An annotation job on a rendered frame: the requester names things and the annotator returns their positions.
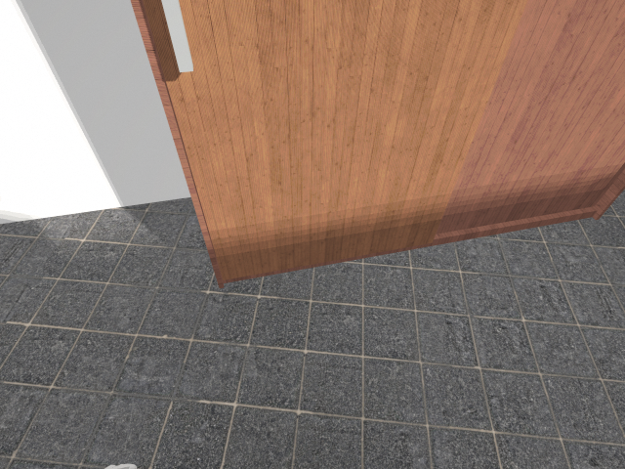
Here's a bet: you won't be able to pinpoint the handle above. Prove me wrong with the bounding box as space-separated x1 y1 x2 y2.
161 0 193 72

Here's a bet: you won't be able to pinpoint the wardrobe door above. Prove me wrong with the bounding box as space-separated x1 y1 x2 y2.
437 0 625 234
143 0 528 280

